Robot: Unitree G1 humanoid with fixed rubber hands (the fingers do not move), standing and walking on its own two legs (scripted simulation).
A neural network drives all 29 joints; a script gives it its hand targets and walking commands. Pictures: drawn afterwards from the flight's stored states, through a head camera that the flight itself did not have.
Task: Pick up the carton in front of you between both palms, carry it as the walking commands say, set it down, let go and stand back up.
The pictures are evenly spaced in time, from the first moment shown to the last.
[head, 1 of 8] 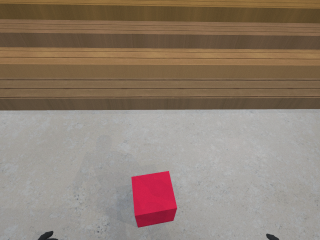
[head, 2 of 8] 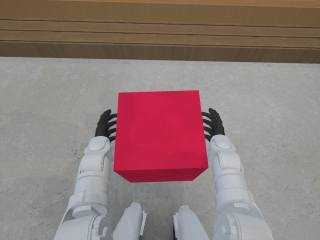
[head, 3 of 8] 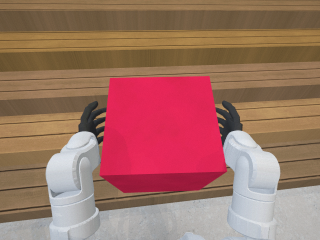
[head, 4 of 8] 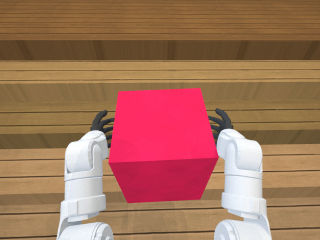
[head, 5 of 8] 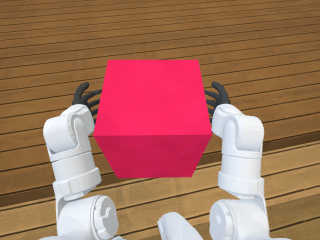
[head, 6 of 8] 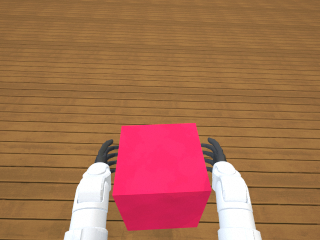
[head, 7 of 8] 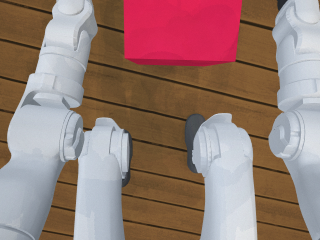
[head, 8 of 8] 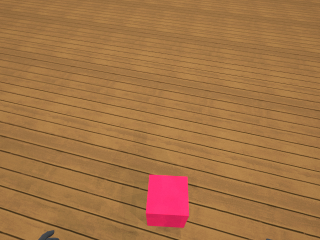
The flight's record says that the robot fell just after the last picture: no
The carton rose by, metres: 2.02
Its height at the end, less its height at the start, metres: +1.26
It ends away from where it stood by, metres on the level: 4.89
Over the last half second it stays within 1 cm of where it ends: yes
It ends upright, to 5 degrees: yes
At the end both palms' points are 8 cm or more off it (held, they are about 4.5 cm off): yes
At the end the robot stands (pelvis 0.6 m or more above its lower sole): yes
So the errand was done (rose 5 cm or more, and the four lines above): yes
